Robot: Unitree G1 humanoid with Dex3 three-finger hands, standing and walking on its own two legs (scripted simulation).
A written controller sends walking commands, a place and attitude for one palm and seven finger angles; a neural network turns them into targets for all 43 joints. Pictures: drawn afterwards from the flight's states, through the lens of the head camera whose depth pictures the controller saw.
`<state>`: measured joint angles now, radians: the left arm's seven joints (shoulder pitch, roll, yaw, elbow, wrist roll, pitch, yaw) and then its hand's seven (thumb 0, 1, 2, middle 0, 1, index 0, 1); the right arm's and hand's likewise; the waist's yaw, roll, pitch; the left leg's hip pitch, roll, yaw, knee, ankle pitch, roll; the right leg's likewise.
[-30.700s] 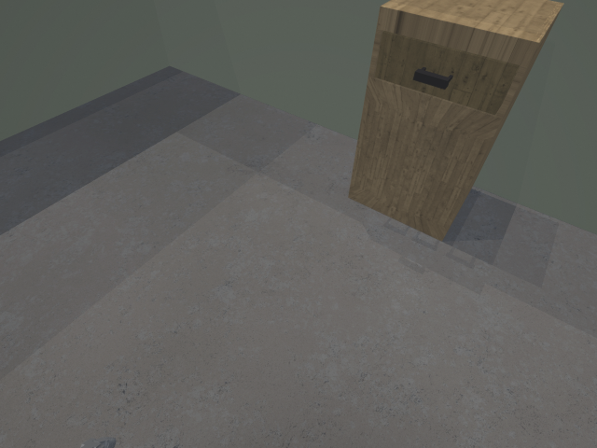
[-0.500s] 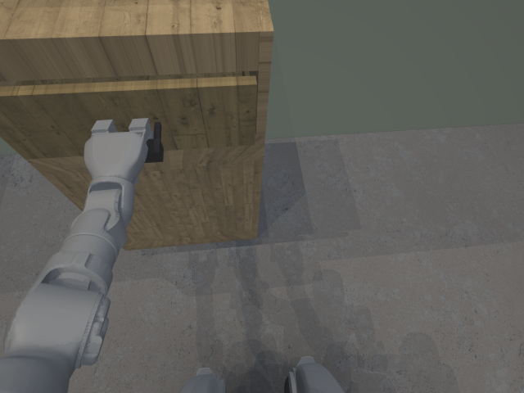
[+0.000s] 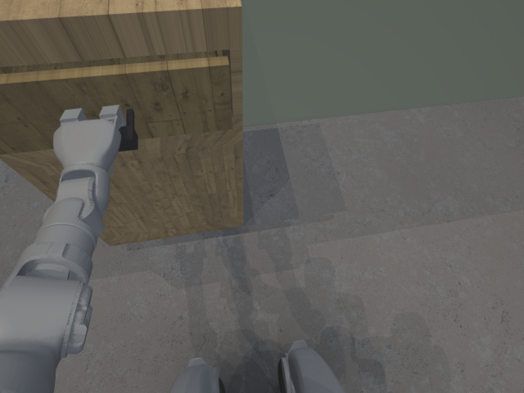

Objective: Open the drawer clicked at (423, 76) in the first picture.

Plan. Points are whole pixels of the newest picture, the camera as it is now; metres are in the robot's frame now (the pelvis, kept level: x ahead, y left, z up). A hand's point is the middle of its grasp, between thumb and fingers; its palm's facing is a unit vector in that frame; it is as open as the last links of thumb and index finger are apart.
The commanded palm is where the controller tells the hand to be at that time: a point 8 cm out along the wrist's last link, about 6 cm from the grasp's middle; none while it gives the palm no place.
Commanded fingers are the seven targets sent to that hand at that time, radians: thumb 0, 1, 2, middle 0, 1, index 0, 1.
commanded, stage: pull the drawer open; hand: left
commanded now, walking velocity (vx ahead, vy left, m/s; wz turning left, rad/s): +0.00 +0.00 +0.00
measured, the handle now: (101, 129) +0.54 +0.22 +0.01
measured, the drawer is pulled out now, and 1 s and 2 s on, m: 0.03 0.11 0.22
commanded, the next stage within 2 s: none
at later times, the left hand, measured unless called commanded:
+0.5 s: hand (102, 208) +0.41 +0.21 -0.01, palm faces -0.01 -0.03 -1.00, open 6.2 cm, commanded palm +0.39 +0.21 +0.04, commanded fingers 0.00 0.90 0.90 -0.40 -1.35 -0.40 -1.35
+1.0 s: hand (102, 208) +0.41 +0.21 -0.01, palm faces -0.04 +0.00 -1.00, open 6.2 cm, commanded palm +0.37 +0.21 +0.04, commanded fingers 0.00 0.90 0.90 -0.40 -1.35 -0.40 -1.35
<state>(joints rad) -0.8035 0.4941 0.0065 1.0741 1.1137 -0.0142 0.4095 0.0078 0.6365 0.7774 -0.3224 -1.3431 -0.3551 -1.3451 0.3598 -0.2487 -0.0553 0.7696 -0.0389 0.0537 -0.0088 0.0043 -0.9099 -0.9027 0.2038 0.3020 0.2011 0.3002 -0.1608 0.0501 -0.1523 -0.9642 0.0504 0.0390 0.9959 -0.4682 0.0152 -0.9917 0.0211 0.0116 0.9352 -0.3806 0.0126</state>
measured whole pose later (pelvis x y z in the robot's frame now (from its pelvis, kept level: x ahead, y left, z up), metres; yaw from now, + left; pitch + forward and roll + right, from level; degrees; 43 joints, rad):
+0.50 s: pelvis +0.03 +0.00 +0.02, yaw +2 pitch +19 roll -2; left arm -0.41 0.30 -0.14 0.73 1.13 0.07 0.50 0.01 0.64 0.80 -0.31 -1.35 -0.36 -1.35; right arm 0.18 -0.23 -0.07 0.71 -0.03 0.06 -0.02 0.00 -0.91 -0.90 0.20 0.30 0.20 0.30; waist -0.03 0.04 -0.16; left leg -0.74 0.03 0.02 0.88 -0.47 0.01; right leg -0.75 0.00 -0.01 0.83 -0.40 0.01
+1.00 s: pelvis +0.00 -0.02 +0.01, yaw +2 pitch +19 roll +0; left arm -0.54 0.37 -0.04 0.92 1.13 -0.02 0.48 0.01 0.63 0.78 -0.34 -1.34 -0.36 -1.35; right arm 0.29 -0.23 -0.07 0.78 -0.03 0.05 -0.03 0.01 -0.91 -0.90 0.20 0.30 0.20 0.30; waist -0.07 0.05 -0.16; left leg -0.83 0.04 0.02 0.94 -0.45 -0.01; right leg -0.87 0.01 0.00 0.92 -0.39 -0.01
